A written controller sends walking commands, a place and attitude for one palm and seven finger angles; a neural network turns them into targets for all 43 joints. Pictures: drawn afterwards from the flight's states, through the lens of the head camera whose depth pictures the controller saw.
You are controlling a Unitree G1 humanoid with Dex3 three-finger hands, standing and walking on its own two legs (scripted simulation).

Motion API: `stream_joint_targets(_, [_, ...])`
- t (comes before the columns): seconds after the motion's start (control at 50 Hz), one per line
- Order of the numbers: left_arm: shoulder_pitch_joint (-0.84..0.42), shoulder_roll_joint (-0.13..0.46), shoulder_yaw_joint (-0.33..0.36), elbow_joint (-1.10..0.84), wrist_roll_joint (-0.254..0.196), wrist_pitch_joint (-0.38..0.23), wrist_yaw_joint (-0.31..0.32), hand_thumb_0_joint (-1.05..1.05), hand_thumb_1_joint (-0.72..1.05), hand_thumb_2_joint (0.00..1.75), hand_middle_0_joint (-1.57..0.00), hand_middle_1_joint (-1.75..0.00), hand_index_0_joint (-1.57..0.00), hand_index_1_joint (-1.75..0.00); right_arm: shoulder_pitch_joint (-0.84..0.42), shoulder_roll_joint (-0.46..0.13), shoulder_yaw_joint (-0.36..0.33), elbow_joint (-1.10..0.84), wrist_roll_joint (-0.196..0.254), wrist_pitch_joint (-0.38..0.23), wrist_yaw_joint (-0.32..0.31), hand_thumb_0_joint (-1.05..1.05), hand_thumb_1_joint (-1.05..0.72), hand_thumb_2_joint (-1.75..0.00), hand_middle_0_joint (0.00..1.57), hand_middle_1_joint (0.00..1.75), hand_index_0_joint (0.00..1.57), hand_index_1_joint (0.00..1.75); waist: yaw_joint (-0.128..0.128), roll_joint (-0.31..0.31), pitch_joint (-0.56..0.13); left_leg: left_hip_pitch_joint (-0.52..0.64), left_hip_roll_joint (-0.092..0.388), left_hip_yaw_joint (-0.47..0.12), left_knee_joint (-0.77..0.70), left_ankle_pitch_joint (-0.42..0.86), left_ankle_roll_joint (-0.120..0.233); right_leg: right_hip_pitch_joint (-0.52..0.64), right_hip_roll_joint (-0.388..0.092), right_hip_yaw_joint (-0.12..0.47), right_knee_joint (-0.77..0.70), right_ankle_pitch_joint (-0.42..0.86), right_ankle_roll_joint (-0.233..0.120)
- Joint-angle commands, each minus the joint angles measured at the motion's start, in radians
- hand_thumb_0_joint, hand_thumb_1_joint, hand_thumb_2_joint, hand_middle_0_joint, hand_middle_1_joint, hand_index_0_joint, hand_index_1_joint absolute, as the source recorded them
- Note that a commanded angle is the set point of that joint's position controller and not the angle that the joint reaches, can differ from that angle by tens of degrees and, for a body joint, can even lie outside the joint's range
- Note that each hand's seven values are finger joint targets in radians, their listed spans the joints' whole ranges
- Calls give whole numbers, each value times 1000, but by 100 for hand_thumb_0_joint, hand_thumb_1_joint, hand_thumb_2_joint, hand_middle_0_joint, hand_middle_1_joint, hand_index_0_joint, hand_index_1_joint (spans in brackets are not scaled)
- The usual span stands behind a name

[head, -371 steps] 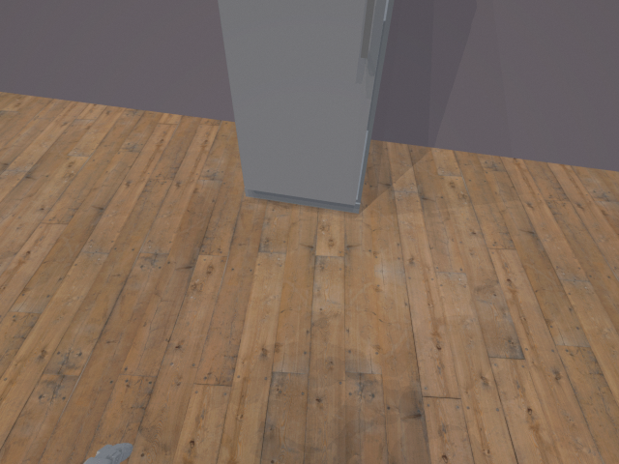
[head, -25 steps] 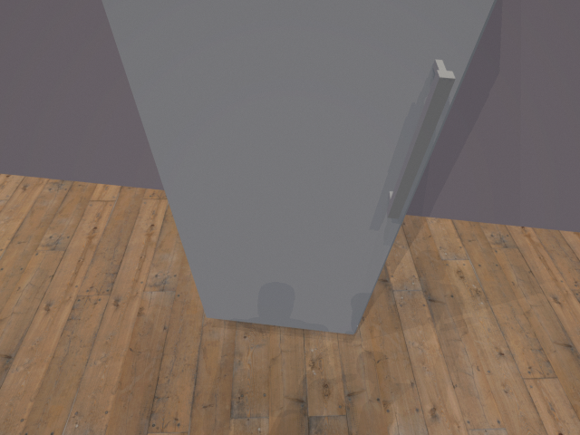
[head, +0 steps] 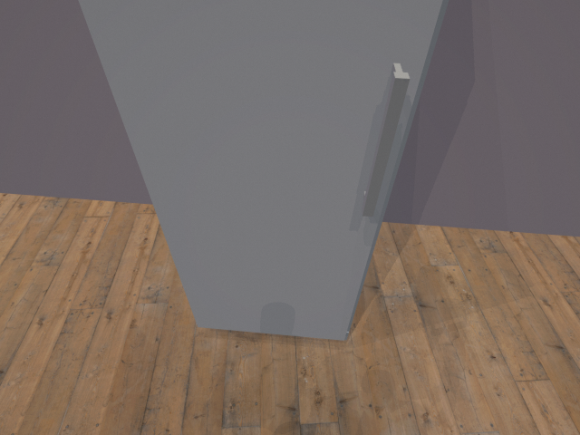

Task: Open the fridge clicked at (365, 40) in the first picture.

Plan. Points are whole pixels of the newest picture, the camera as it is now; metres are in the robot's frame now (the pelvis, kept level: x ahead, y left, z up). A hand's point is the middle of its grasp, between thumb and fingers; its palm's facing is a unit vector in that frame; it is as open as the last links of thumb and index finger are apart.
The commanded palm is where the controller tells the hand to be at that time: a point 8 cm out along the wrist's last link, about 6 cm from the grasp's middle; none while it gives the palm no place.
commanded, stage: come to a stop and stand still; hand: right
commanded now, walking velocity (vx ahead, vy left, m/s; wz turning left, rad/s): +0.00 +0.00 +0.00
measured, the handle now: (380, 148) +0.55 -0.12 +0.13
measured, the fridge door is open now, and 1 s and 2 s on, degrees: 0 0 0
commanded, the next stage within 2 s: look again from close up in 0.02 s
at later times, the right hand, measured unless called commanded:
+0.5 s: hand out of the picture +0.00 -0.15 -0.18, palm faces +0.03 +0.99 -0.16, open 7.4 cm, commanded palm none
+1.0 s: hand out of the picture -0.01 -0.15 -0.18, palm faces +0.04 +0.99 -0.16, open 7.4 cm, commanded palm none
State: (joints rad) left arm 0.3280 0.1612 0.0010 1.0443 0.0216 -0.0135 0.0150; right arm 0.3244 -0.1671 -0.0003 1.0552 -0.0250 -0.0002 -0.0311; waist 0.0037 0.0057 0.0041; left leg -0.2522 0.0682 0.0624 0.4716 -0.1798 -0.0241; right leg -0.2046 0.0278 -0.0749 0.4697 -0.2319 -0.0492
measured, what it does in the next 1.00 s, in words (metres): stands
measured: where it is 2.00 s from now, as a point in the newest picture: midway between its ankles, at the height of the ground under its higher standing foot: outside the picture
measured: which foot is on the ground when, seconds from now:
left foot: down 0.00-1.00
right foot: down 0.00-1.00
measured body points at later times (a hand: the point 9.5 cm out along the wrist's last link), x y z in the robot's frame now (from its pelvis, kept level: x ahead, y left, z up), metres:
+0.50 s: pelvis +0.00 +0.01 +0.00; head +0.00 +0.00 +0.45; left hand +0.01 +0.23 -0.15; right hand +0.00 -0.21 -0.16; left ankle +0.05 +0.14 -0.74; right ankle +0.02 -0.09 -0.74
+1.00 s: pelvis +0.00 +0.01 +0.00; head +0.00 +0.00 +0.45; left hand +0.00 +0.22 -0.16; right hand -0.01 -0.20 -0.16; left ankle +0.05 +0.14 -0.74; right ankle +0.02 -0.09 -0.74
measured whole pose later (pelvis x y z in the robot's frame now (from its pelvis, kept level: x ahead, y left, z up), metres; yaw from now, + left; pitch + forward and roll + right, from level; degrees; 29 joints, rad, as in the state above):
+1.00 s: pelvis +0.00 +0.01 +0.00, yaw +0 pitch -2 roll +0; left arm 0.31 0.12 0.00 1.11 0.02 -0.01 0.02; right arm 0.33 -0.12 0.00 1.09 -0.02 0.00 -0.04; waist 0.00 0.01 0.03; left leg -0.23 0.05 0.08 0.44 -0.17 -0.01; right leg -0.19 0.01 -0.06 0.45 -0.22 -0.03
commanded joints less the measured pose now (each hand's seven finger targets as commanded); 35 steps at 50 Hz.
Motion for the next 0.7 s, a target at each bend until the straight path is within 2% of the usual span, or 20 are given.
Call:
stream_joint_targets(0.0, [21, 114, 21, -40, -7, -23, 7, 0, 90, 90, -20, -30, -20, -30, 42, -82, -15, -40, 6, -22, -5, 0, -90, -90, 20, 30, 20, 30, -6, -7, 62, 61, 46, -74, -69, -33, 47, -129, -131, 164, -180, -116, 12])
stream_joint_targets(0.14, [16, 106, 16, -19, -10, -16, 6, 0, 90, 90, -20, -30, -20, -30, 50, -75, -8, -20, 7, -23, -5, 0, -90, -90, 20, 30, 20, 30, -1, 4, 88, 32, 52, -86, -98, -68, 46, -110, -123, 150, -175, -112, 19])
stream_joint_targets(0.32, [15, 88, 12, 4, -12, -17, 7, 0, 90, 90, -20, -30, -20, -30, 61, -68, -7, -7, 8, -26, -7, 0, -90, -90, 20, 30, 20, 30, -4, 4, 67, 50, 60, -89, -111, -42, 45, -90, -117, 134, -155, -49, 24])
stream_joint_targets(0.38, [16, 81, 11, 11, -12, -16, 7, 0, 90, 90, -20, -30, -20, -30, 58, -67, -7, -6, 7, -26, -9, 0, -90, -90, 20, 30, 20, 30, -5, 15, 82, 50, 60, -87, -113, -32, 45, -95, -117, 131, -149, -27, 25])
stream_joint_targets(0.48, [17, 75, 9, 21, -11, -14, 7, 0, 90, 90, -20, -30, -20, -30, 61, -60, -8, -5, 8, -24, -10, 0, -90, -90, 20, 30, 20, 30, -9, -2, 90, 52, 59, -84, -116, -44, 45, -104, -117, 129, -156, -41, 28])
stream_joint_targets(0.6, [28, 63, 11, 28, -11, -14, 8, 0, 90, 90, -20, -30, -20, -30, 59, -57, -12, -7, 9, -24, -10, 0, -90, -90, 20, 30, 20, 30, -8, 12, 86, 60, 60, -84, -117, -46, 46, -106, -115, 126, -152, -35, 29])
stream_joint_targets(0.68, [29, 62, 11, 32, -11, -14, 8, 0, 90, 90, -20, -30, -20, -30, 61, -52, -13, -7, 9, -23, -10, 0, -90, -90, 20, 30, 20, 30, -12, -13, 79, 73, 57, -76, -110, -32, 46, -112, -120, 137, -161, -42, 27])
